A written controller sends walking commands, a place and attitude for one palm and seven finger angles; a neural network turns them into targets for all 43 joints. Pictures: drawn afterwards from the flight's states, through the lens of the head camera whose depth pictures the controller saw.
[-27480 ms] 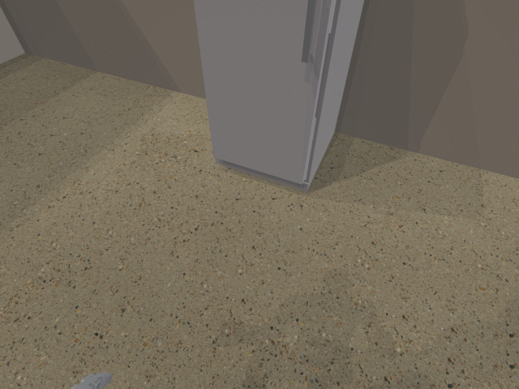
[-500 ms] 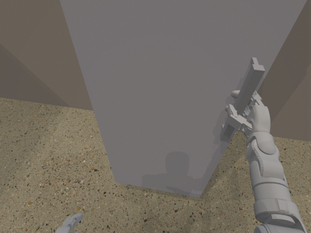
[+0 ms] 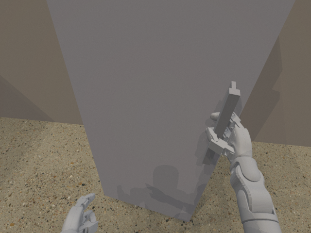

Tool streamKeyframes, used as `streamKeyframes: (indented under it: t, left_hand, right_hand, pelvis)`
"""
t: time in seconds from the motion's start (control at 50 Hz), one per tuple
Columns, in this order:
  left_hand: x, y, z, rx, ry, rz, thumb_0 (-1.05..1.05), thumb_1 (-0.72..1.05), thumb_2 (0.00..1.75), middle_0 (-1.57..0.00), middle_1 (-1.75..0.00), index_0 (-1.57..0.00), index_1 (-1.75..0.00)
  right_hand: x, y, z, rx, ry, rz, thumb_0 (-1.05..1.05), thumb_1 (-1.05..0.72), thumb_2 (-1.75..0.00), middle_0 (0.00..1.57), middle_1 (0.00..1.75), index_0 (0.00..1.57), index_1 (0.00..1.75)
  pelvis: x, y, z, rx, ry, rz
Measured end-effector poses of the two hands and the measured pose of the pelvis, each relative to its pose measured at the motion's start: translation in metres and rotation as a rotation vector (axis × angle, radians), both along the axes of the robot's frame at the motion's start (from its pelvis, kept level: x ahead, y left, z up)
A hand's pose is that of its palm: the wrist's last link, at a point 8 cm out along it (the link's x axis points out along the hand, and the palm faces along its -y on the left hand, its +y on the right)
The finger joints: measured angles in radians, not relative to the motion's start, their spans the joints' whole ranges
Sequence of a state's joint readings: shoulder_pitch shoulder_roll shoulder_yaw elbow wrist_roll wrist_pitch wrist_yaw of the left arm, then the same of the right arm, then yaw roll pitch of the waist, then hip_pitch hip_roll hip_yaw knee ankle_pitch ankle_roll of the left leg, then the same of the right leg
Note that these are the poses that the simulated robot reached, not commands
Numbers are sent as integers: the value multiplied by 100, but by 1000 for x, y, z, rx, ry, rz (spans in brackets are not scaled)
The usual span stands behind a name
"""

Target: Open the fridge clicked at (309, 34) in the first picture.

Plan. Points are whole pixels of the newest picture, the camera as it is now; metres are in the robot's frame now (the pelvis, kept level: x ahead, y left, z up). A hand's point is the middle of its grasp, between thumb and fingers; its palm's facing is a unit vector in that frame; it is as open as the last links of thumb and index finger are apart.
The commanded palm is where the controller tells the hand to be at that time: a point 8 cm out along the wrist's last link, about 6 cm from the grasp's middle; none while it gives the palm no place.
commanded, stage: walk backward, drawing the door open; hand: right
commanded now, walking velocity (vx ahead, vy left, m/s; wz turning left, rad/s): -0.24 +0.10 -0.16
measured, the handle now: (218, 127) +0.38 -0.14 +0.11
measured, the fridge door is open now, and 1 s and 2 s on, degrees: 11 36 67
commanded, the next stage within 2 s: none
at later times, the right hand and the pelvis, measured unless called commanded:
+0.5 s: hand (199, 176) +0.22 -0.07 +0.12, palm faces +0.00 +0.99 -0.13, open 6.8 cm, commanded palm +0.19 -0.13 +0.12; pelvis -0.05 +0.01 +0.00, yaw -1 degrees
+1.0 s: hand (168, 210) +0.15 -0.01 +0.11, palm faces +0.22 +0.96 -0.15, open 7.2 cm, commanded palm +0.11 -0.05 +0.12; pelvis -0.09 +0.15 -0.02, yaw -16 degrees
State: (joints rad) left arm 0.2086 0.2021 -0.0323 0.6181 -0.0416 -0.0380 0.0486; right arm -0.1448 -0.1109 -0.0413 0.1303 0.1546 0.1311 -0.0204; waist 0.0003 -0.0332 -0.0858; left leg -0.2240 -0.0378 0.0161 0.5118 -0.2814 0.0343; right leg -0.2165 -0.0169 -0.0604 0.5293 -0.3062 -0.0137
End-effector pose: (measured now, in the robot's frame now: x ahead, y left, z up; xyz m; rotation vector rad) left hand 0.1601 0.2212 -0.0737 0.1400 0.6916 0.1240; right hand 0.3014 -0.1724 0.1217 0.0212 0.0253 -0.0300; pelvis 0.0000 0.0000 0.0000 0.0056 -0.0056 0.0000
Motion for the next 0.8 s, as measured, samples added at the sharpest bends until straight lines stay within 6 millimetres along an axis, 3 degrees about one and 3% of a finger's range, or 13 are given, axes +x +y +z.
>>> streamKeyframes:
  t: [0.12,0.38,0.52,0.72,0.8]
  left_hand:
    - [-4,2,1,51,15,0,1,91,90,-20,-30,-20,-30]
    - [-40,1,-3,50,67,27,1,91,90,-20,-30,-20,-30]
    - [-55,9,-15,17,90,-9,1,91,90,-20,-30,-20,-30]
    - [-64,53,-24,65,95,-50,1,91,90,-20,-30,-20,-30]
    - [-61,65,-27,105,53,-92,1,91,90,-20,-30,-20,-30]
  right_hand:
    - [-26,9,2,-114,-67,45,2,-64,-74,34,135,30,135]
    - [-75,31,1,-139,-96,75,0,-64,-70,33,134,26,133]
    - [-101,48,1,-156,-102,31,0,-66,-70,33,133,23,133]
    - [-137,74,0,-162,-111,-29,-1,-65,-70,32,133,22,131]
    - [-149,83,-4,-165,-152,-34,-2,-66,-71,30,132,19,125]
  pelvis:
    - [-10,-3,0,11,-4,-4]
    - [-38,-5,1,-20,-8,5]
    - [-56,18,-1,-27,5,-21]
    - [-73,58,-7,-13,0,-134]
    - [-80,71,-19,-11,-1,-173]
